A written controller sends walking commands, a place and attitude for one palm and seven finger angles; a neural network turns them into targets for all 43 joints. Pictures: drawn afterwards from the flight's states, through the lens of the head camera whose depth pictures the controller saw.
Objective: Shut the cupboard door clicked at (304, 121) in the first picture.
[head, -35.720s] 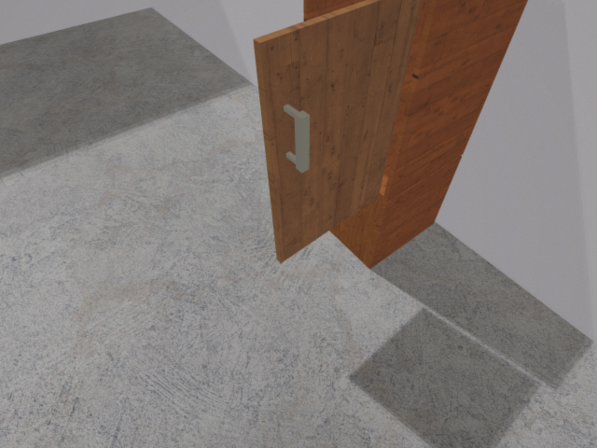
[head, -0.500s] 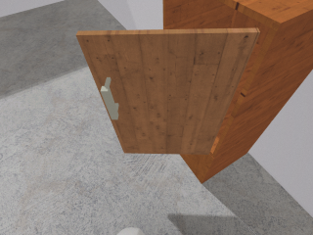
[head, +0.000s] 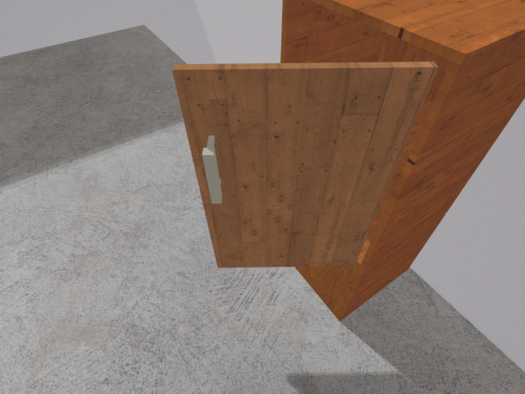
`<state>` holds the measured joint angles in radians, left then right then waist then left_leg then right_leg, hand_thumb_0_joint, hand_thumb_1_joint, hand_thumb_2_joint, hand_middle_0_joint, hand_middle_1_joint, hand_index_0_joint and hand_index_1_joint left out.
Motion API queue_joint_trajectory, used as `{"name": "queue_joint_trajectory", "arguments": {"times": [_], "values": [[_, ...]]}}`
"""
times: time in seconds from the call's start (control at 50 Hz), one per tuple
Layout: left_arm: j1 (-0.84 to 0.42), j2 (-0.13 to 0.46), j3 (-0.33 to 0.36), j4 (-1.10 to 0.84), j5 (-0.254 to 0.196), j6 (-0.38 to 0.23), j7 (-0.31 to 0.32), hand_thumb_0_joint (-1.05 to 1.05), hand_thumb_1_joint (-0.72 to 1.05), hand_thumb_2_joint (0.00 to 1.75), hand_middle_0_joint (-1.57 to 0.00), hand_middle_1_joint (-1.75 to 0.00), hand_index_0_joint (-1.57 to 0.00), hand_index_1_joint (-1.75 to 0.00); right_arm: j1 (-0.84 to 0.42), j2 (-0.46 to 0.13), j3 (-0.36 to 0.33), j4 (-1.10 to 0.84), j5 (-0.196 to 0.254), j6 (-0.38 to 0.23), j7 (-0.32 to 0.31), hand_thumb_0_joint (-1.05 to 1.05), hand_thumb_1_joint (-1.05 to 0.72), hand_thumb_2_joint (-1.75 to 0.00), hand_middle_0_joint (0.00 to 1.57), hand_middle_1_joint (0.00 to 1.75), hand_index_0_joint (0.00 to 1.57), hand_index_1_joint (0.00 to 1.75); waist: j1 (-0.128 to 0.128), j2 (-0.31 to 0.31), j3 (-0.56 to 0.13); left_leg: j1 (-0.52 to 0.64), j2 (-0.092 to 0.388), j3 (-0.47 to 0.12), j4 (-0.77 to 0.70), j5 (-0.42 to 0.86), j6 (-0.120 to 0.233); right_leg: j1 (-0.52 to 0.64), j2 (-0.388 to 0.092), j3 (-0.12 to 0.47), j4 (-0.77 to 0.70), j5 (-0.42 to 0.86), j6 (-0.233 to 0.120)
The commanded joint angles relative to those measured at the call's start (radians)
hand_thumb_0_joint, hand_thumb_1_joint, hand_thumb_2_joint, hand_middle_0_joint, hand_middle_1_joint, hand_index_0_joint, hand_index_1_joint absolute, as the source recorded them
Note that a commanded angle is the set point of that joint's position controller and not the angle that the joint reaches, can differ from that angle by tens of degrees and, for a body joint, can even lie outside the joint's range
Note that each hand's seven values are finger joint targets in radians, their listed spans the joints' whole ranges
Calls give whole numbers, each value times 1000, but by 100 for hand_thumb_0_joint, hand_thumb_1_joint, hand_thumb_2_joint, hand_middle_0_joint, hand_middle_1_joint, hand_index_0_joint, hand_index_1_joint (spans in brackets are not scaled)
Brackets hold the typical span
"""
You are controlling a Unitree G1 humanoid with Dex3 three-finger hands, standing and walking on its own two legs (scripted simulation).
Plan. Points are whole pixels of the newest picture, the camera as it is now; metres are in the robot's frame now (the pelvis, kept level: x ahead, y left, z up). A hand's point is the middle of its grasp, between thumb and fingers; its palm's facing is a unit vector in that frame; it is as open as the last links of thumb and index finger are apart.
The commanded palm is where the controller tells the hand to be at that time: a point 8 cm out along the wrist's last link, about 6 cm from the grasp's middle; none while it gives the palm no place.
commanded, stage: come to a stop and stand still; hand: left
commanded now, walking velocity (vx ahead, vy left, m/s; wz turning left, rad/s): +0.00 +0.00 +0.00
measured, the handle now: (214, 170) +0.48 +0.12 +0.07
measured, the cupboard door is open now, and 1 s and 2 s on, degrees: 57 57 57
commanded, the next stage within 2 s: look again from close up in 0.14 s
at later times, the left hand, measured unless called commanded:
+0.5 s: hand out of the picture +0.02 +0.15 -0.17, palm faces +0.00 -0.98 -0.20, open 7.4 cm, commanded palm none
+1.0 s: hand (169, 345) +0.19 +0.16 -0.02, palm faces +0.27 -0.96 -0.10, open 7.2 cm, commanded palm +0.11 +0.19 -0.05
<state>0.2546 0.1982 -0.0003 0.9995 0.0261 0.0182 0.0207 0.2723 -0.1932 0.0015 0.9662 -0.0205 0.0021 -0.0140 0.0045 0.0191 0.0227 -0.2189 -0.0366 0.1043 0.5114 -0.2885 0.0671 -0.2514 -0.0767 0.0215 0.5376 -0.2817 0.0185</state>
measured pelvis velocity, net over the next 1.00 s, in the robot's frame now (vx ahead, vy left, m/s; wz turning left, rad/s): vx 0.00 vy -0.05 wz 0.06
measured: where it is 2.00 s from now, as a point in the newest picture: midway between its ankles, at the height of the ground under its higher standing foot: outside the picture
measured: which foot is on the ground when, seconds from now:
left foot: down 0.00-1.00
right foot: down 0.00-1.00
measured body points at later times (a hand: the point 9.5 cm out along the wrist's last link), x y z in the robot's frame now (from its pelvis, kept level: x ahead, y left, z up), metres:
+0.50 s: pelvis +0.01 -0.02 +0.01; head +0.03 -0.02 +0.45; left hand +0.02 +0.21 -0.15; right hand +0.04 -0.25 -0.15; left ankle +0.00 +0.07 -0.73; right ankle +0.01 -0.16 -0.73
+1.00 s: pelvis +0.00 -0.05 -0.01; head +0.01 -0.06 +0.44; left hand +0.17 +0.21 -0.01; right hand +0.12 -0.29 -0.13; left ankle +0.00 +0.07 -0.73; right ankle +0.01 -0.16 -0.73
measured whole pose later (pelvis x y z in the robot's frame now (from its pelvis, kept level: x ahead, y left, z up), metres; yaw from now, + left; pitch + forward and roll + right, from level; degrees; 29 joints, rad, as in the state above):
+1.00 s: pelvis +0.00 -0.05 -0.01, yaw +3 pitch +3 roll +1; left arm 0.40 0.16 0.12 0.19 -0.16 -0.22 0.01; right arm 0.30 -0.22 -0.03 0.81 0.01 -0.28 -0.05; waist -0.03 0.01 -0.05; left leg -0.37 0.01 0.03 0.66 -0.34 -0.01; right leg -0.38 -0.05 -0.06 0.69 -0.36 0.00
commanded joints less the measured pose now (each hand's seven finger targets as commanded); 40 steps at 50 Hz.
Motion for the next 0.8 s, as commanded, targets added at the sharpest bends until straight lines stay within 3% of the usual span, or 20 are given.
{"name": "queue_joint_trajectory", "arguments": {"times": [0.0, 0.3, 0.36, 0.52, 0.58, 0.74, 0.78], "values": [[39, 104, 14, -33, -4, -19, 7, 0, 90, 90, -20, -30, -20, -30, 4, -135, -29, -49, 1, -34, -3, 0, -90, -90, 20, 30, 20, 30, 9, 0, 20, -60, 150, -197, -234, -62, -2, 7, 0, 8, -61, 29, -46], [49, 98, 6, 51, -9, -31, 12, 0, 90, 90, -20, -30, -20, -30, 23, -103, -18, 58, 10, -43, -12, 0, -90, -90, 20, 30, 20, 30, 1, -27, 1, 37, 140, -131, -174, 188, -16, 34, -28, 27, -103, 161, -32], [48, 96, 4, 59, -8, -32, 12, 0, 90, 90, -20, -30, -20, -30, 13, -94, -18, 71, 12, -40, -12, 0, -90, -90, 20, 30, 20, 30, 3, -27, 27, 31, 135, -127, -169, 164, -18, 25, -31, 33, -120, 153, -34], [42, 93, 7, 69, -10, -38, 12, 0, 90, 90, -20, -30, -20, -30, 4, -86, -17, 93, 10, -40, -13, 0, -90, -90, 20, 30, 20, 30, 1, -24, 7, 51, 135, -115, -159, 188, -29, 35, -36, 45, -127, 201, -39], [39, 99, 6, 69, -10, -41, 12, 0, 90, 90, -20, -30, -20, -30, -1, -86, -17, 98, 10, -38, -13, 0, -90, -90, 20, 30, 20, 30, 1, -51, 12, 48, 133, -109, -150, 185, -33, 38, -40, 48, -134, 224, -43], [27, 106, 10, 65, -12, -44, 10, 0, 90, 90, -20, -30, -20, -30, -11, -91, -17, 108, 8, -39, -14, 0, -90, -90, 20, 30, 20, 30, 4, -26, -3, 60, 137, -109, -149, 210, -39, 55, -39, 47, -139, 244, -46], [24, 110, 11, 64, -11, -45, 11, 0, 90, 90, -20, -30, -20, -30, -9, -91, -17, 111, 8, -37, -14, 0, -90, -90, 20, 30, 20, 30, 2, -47, 6, 55, 135, -104, -146, 207, -41, 58, -41, 47, -143, 263, -47]]}}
